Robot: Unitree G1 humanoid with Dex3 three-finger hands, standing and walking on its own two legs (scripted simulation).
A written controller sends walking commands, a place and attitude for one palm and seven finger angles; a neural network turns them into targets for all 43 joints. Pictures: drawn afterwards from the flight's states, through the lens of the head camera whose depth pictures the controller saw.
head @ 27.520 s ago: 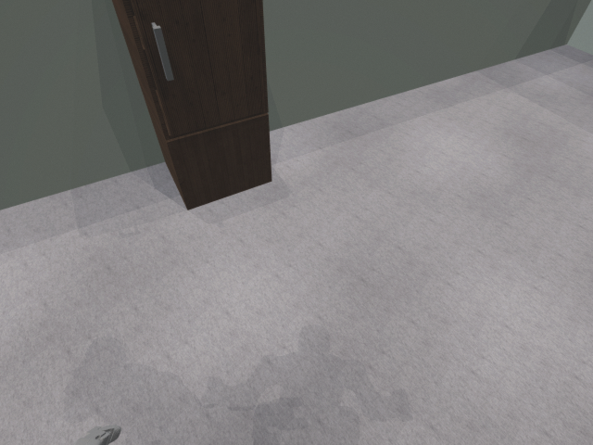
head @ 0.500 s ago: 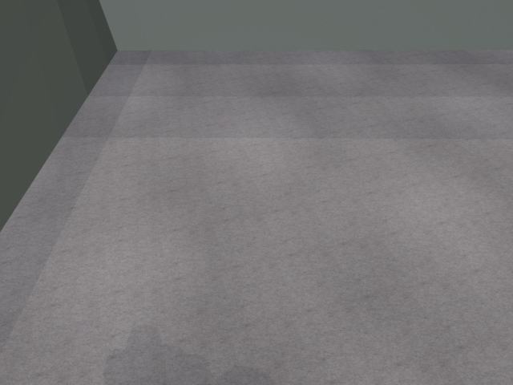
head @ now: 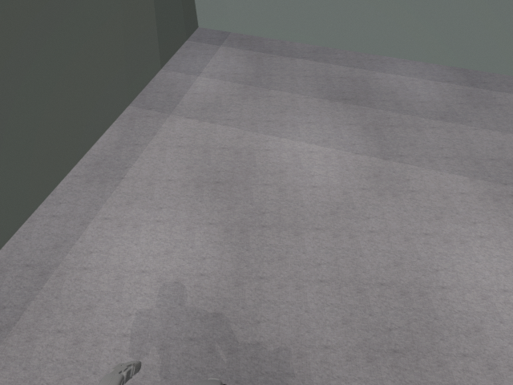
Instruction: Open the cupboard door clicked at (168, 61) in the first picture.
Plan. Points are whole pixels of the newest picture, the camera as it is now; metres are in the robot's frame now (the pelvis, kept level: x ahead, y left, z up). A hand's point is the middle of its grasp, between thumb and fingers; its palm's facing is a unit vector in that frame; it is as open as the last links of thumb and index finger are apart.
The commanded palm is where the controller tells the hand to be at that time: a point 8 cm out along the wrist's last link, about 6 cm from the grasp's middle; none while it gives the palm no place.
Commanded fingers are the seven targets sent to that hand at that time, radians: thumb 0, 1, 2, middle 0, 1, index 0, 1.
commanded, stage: turn to face it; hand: left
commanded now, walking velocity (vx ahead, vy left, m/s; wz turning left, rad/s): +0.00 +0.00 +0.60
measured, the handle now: out of the picture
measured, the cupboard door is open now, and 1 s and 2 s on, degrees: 41 41 41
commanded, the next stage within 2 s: none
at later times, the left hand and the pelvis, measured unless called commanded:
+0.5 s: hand out of the picture +0.03 +0.19 -0.17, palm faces +0.35 -0.89 -0.28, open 7.4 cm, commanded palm none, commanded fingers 0.00 0.90 0.90 -0.20 -0.30 -0.20 -0.30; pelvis +0.03 -0.05 +0.00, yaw +20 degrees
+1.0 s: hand out of the picture -0.02 +0.13 -0.18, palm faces +0.63 -0.74 -0.22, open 7.4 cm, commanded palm none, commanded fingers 0.00 0.90 0.90 -0.20 -0.30 -0.20 -0.30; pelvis +0.05 -0.07 -0.01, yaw +39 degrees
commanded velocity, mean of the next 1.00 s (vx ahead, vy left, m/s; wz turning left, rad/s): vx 0.00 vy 0.00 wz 0.60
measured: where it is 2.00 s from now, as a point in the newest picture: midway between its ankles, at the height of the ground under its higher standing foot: outside the picture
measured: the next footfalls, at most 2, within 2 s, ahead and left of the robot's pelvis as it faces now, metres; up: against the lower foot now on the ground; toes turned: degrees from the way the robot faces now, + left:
right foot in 0.02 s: +0.05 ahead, -0.15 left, +0.00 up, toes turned -1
left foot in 0.34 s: +0.05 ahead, +0.11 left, +0.00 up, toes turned +19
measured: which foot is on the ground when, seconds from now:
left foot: down 0.00-0.02, up 0.04-0.32, down 0.34-0.58, up 0.60-0.88, down 0.90-1.00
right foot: up 0.00-0.00, down 0.02-0.34, up 0.36-0.56, down 0.58-0.90, up 0.92-1.00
